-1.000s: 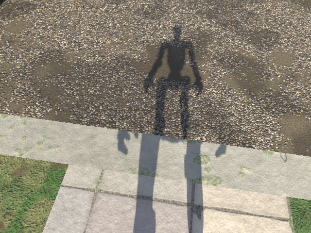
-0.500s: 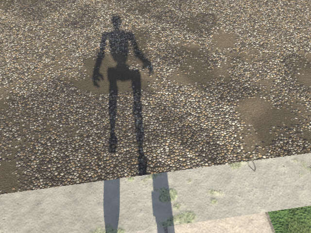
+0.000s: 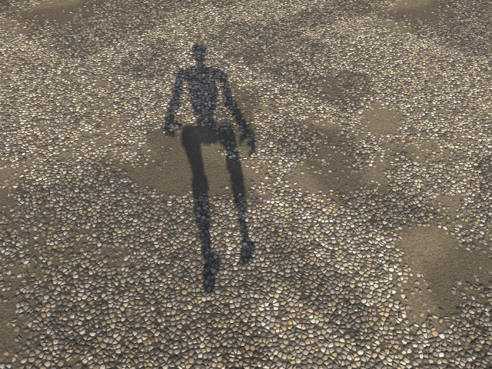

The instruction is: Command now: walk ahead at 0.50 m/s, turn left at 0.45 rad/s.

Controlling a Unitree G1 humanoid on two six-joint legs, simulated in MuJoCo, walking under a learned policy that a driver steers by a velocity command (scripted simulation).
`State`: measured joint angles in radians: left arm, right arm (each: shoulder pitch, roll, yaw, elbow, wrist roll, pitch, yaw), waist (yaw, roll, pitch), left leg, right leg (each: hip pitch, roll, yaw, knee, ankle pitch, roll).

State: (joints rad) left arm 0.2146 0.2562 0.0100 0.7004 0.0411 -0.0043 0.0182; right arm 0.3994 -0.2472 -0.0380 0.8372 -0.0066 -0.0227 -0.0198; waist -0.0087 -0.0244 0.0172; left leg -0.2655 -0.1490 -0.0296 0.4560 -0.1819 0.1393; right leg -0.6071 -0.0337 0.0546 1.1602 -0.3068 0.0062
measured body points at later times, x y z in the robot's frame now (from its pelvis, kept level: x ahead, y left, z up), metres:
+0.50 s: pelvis +0.18 -0.03 -0.02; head +0.19 -0.04 +0.43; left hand +0.24 +0.24 -0.12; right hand +0.37 -0.27 -0.13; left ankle +0.08 +0.08 -0.65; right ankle +0.27 -0.10 -0.74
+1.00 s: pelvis +0.19 +0.01 -0.01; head +0.19 +0.00 +0.44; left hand +0.35 +0.27 -0.08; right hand +0.40 -0.20 -0.10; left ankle +0.20 +0.12 -0.74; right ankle +0.23 -0.09 -0.74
